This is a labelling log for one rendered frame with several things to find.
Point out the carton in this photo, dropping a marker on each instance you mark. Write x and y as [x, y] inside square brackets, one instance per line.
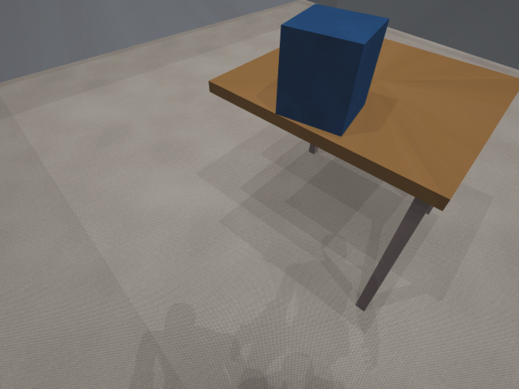
[327, 60]

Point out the table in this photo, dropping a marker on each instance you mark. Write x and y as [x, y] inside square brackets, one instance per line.
[425, 121]

